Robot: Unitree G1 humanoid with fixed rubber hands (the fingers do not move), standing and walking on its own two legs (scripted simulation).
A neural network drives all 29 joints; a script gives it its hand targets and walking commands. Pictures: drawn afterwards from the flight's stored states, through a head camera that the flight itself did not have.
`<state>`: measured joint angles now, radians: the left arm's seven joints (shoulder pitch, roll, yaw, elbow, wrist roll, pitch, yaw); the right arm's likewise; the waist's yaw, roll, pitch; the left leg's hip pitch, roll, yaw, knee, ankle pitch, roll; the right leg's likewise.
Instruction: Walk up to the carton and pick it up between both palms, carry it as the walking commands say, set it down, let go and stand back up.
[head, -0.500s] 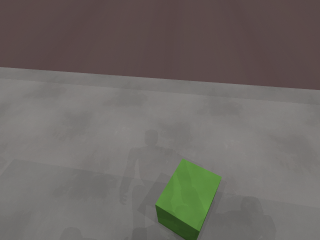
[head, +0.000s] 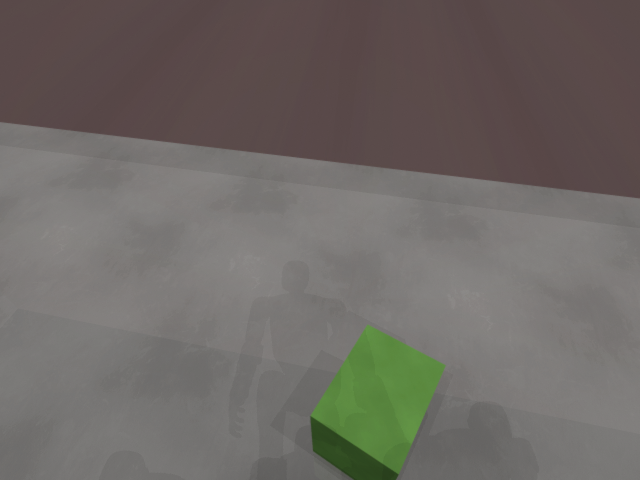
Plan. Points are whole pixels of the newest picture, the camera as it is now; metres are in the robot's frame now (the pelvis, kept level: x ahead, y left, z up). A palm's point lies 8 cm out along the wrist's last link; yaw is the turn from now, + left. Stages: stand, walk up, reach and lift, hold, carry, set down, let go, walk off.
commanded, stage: walk up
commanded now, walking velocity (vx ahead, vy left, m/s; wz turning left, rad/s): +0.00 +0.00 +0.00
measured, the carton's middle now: (375, 410) +0.46 -0.11 -0.64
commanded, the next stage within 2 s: none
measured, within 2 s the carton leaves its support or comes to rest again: neither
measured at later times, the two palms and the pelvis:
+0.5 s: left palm out of the picture +0.09 +0.37 -0.14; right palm out of the picture +0.01 -0.17 -0.12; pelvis +0.02 +0.10 -0.01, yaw -14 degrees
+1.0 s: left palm (200, 430) +0.24 +0.21 -0.13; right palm out of the picture -0.13 -0.18 -0.15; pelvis +0.02 +0.04 -0.01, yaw -23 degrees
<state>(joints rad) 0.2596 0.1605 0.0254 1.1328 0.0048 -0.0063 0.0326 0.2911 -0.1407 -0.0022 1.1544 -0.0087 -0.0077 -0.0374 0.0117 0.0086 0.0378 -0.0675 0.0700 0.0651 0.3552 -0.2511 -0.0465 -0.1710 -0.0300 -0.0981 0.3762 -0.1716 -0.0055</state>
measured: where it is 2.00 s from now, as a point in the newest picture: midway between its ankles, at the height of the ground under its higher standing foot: outside the picture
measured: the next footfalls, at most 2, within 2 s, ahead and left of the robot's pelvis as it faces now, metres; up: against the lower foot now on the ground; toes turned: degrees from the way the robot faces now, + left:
left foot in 0.40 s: +0.08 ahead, +0.21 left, +0.00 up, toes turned -8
right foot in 0.94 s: +0.02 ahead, -0.08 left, +0.00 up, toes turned -26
